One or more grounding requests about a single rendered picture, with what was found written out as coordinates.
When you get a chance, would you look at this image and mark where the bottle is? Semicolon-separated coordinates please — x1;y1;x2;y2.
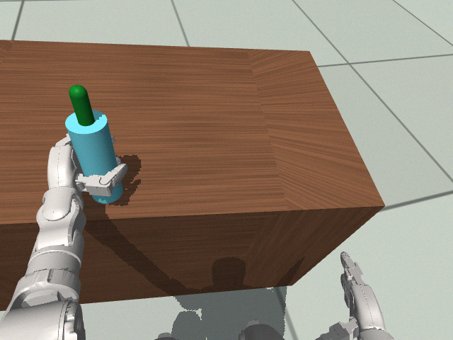
65;85;123;204

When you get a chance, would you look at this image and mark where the left robot arm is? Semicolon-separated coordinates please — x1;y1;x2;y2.
0;187;86;340

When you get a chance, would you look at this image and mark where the left robot hand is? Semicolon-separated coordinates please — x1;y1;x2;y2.
47;133;127;196

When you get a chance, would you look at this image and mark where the right robot hand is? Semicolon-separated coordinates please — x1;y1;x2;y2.
315;251;386;340

